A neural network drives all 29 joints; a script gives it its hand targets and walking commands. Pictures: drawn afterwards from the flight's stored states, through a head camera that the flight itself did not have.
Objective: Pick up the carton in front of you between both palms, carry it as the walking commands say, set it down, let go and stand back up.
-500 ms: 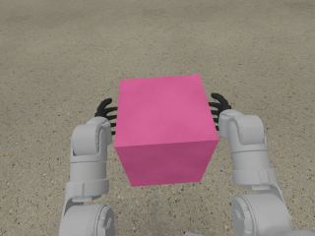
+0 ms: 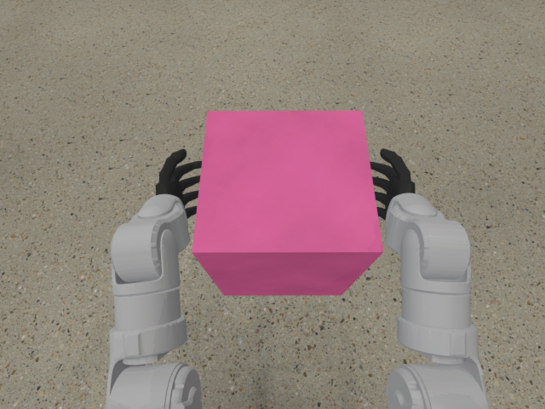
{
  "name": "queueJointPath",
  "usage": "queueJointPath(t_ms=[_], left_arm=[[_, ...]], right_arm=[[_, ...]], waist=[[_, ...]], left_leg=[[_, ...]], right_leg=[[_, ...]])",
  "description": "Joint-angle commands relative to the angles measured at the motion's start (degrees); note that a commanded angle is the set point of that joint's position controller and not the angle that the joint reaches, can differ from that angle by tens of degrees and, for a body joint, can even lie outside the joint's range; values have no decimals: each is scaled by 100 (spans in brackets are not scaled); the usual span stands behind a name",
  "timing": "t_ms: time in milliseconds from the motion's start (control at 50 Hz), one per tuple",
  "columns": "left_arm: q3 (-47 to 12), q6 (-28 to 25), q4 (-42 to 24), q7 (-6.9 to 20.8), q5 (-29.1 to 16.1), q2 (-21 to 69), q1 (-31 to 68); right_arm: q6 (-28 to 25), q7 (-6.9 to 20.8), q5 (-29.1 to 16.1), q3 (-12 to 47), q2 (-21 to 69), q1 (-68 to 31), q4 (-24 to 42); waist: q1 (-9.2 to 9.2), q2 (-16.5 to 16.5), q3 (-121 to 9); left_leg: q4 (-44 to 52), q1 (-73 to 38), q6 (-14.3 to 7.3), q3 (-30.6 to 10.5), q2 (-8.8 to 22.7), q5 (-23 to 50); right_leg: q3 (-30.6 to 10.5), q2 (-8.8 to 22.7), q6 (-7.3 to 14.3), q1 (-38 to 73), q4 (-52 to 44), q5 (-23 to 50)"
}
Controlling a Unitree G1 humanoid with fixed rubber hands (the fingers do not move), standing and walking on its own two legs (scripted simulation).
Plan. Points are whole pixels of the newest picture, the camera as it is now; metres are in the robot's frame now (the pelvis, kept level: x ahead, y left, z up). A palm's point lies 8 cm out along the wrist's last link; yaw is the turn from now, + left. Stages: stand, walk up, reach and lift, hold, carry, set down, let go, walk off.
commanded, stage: carry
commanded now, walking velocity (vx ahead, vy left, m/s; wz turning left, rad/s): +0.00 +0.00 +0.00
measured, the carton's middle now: (283, 215) +0.39 +0.02 +0.03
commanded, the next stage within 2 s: none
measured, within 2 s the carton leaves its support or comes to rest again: neither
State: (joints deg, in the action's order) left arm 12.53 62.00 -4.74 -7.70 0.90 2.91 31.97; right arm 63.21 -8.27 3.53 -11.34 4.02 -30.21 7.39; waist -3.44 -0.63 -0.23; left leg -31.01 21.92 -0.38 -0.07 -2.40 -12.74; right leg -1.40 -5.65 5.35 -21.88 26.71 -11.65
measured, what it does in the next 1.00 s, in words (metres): stands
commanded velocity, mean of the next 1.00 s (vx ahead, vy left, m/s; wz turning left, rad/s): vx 0.00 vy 0.00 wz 0.00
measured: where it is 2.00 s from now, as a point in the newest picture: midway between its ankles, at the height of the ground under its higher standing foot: outside the picture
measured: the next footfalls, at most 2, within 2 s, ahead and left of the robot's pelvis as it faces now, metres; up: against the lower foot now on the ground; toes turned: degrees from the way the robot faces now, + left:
none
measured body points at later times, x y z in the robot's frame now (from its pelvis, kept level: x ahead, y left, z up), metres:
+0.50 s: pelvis +0.00 +0.02 -0.01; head -0.04 +0.02 +0.44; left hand +0.35 +0.17 +0.11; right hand +0.35 -0.13 +0.11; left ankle -0.01 +0.10 -0.74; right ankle +0.01 -0.07 -0.74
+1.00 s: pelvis -0.02 +0.02 -0.01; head -0.05 +0.03 +0.44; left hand +0.33 +0.18 +0.11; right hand +0.33 -0.12 +0.11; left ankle -0.01 +0.10 -0.74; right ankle +0.01 -0.07 -0.74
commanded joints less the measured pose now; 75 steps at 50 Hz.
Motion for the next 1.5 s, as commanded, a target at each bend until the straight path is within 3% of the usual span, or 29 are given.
queueJointPath(t_ms=[0,20,40,60,120,160,240,300,480,760,1480], left_arm=[[-4425,226,-209,1488,-2363,5289,3385],[-4444,289,-134,1502,-2380,5326,3588],[-4400,337,-42,1509,-2368,5323,3785],[-4344,381,74,1516,-2362,5374,3976],[-4115,424,682,1559,-2255,5645,3976],[-3905,407,965,1568,-2189,5802,3916],[-3626,377,1109,1545,-2199,5987,4181],[-3486,407,1150,1505,-2191,6014,4293],[-3342,501,1161,1436,-2179,6086,4549],[-3357,565,1097,1425,-2254,6203,4762],[-3351,621,1102,1448,-2251,6215,4790]], right_arm=[[89,1123,-1796,3919,4736,-3422,121],[143,1191,-1810,3899,4691,-3594,-115],[193,1271,-1893,3900,4726,-3601,-299],[223,1338,-1970,3875,4829,-3651,-444],[279,1485,-2106,3753,5197,-3953,-815],[269,1540,-2207,3685,5431,-4142,-994],[262,1528,-2382,3578,5708,-4646,-1070],[296,1495,-2436,3471,5806,-4771,-1160],[382,1500,-2421,3149,5934,-4793,-1475],[455,1472,-2388,3058,5960,-4928,-1436],[510,1473,-2393,3085,5972,-4998,-1376]], waist=[[146,67,-3485],[254,858,-3255],[339,1045,-3123],[334,1069,-2972],[185,594,-2602],[220,378,-2589],[295,25,-2439],[313,13,-2345],[334,85,-2388],[311,121,-2469],[299,100,-2530]], left_leg=[[268,-2391,-409,-816,1085,3547],[-329,-3015,-931,-1170,1826,5780],[-275,-2939,-1135,-1274,2004,5722],[-112,-2558,-1083,-1361,1910,4986],[-93,-1600,-735,-876,1309,3695],[-198,-1425,-594,-701,1091,2964],[-78,-1248,-579,-730,1008,1888],[41,-1164,-558,-734,971,1454],[162,-1182,-514,-695,951,1141],[218,-1131,-490,-679,932,856],[265,-1085,-504,-671,963,922]], right_leg=[[-570,1069,91,821,1036,1948],[-321,806,-98,-135,1004,164],[-181,708,-166,-330,979,-689],[-178,745,-167,-113,827,-758],[-285,911,-123,723,607,329],[-420,1093,-27,974,642,1201],[-508,1140,3,1040,450,1146],[-529,1143,-1,1077,332,999],[-512,1158,-30,1109,217,923],[-523,1194,-51,1021,138,748],[-443,1198,-108,948,196,626]])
